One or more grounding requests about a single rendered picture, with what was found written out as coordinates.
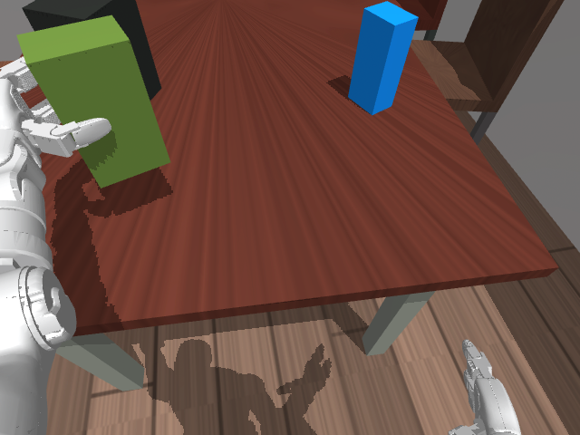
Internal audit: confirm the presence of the table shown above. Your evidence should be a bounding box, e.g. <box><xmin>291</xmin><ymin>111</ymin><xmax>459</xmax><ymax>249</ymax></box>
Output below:
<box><xmin>20</xmin><ymin>0</ymin><xmax>559</xmax><ymax>392</ymax></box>

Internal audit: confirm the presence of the left robot arm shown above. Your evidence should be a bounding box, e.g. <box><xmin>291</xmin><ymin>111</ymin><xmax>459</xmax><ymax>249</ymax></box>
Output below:
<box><xmin>0</xmin><ymin>129</ymin><xmax>76</xmax><ymax>435</ymax></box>

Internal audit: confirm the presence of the left robot hand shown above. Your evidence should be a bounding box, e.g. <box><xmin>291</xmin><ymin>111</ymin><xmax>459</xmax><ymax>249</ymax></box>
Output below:
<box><xmin>0</xmin><ymin>57</ymin><xmax>111</xmax><ymax>158</ymax></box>

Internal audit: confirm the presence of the right robot hand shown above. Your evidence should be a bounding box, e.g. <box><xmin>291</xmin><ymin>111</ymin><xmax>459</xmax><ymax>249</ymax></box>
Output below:
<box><xmin>448</xmin><ymin>339</ymin><xmax>521</xmax><ymax>435</ymax></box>

